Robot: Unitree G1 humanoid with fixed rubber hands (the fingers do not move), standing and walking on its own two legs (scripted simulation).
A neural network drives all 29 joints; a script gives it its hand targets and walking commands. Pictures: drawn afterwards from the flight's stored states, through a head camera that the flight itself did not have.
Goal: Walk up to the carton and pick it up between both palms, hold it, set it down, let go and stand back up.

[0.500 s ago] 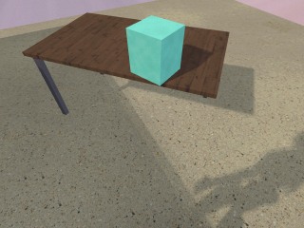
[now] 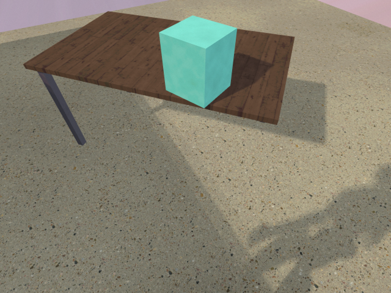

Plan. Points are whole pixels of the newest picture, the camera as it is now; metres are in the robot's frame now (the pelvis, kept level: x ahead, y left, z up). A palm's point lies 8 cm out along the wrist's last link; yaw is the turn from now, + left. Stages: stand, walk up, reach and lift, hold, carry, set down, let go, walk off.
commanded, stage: stand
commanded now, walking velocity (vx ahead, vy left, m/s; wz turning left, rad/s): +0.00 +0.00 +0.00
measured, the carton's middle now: (198, 61) +0.96 +0.00 -0.02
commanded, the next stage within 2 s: walk up in 0.66 s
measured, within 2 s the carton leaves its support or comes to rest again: neither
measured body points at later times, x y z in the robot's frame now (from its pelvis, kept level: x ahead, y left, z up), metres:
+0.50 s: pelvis +0.01 +0.01 +0.00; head +0.01 +0.01 +0.45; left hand +0.09 +0.30 -0.13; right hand +0.10 -0.30 -0.12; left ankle -0.01 +0.13 -0.75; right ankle +0.00 -0.12 -0.75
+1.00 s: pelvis +0.01 +0.02 -0.01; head +0.02 +0.01 +0.44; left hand +0.08 +0.34 -0.12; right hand +0.11 -0.30 -0.13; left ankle -0.01 +0.14 -0.72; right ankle +0.00 -0.12 -0.75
